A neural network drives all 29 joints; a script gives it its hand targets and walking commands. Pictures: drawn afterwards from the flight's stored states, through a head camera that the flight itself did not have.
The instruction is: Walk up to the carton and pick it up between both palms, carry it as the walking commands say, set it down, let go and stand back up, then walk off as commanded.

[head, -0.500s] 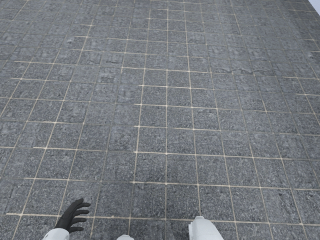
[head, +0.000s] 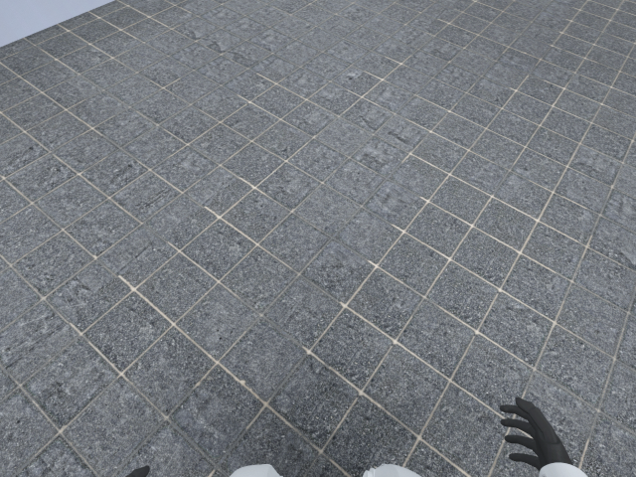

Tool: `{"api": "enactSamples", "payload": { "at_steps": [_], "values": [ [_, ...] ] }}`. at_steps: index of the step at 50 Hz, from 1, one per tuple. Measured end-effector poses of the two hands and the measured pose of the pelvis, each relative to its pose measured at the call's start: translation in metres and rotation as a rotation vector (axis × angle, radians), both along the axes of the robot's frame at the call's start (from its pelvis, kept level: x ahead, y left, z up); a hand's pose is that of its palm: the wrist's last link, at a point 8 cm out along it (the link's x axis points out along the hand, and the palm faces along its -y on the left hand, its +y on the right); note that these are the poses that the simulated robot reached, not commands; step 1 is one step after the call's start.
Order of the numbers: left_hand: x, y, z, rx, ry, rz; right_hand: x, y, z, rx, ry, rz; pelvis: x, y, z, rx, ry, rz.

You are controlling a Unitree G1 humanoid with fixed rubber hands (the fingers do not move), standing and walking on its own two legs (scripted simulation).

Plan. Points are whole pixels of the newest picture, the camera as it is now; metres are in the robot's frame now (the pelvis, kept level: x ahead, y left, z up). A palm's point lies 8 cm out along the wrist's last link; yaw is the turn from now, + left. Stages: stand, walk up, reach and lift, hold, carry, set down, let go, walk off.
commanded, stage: walk off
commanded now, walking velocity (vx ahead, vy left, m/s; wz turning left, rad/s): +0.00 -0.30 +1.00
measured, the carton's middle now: out of the picture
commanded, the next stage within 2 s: stand in 0.52 s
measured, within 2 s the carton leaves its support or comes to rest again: neither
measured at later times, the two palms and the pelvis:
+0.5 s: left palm out of the picture +0.05 +0.08 -0.07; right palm out of the picture +0.28 -0.43 -0.09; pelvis +0.05 -0.20 +0.02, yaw +29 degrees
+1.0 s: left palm out of the picture -0.03 -0.05 -0.09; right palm (564, 319) +0.37 -0.34 -0.07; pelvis +0.10 -0.28 +0.03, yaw +41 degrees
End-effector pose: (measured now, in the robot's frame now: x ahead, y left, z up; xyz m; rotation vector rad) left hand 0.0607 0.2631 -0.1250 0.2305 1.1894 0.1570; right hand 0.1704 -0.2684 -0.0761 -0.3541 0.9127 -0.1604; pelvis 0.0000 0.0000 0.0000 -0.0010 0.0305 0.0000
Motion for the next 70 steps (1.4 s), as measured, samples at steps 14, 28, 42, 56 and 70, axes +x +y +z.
{"api": "enactSamples", "payload": {
  "at_steps": [14, 28, 42, 56, 70],
  "values": [
    [0.055, -0.090, 0.036, -0.022, -0.192, 0.087, -0.035, -0.144, 0.013, -0.148, 0.262, 0.056, 0.015, -0.109, 0.019, -0.068, 0.029, 0.272],
    [-0.035, -0.205, 0.057, 0.090, -0.135, 0.479, 0.148, -0.142, -0.010, -0.015, 0.145, 0.458, 0.061, -0.217, 0.023, 0.011, 0.018, 0.563],
    [-0.145, -0.318, 0.014, -0.044, 0.099, 0.799, 0.223, -0.013, 0.020, 0.149, -0.064, 0.811, 0.084, -0.255, 0.017, 0.013, -0.005, 0.699],
    [-0.055, -0.313, 0.043, 0.069, -0.101, 0.695, 0.194, -0.134, -0.022, 0.113, 0.162, 0.682, 0.112, -0.302, 0.021, 0.033, -0.019, 0.721],
    [-0.026, -0.322, 0.045, 0.056, -0.144, 0.684, 0.170, -0.197, -0.028, 0.031, 0.293, 0.622, 0.123, -0.315, 0.026, 0.030, -0.029, 0.722]
  ]
}}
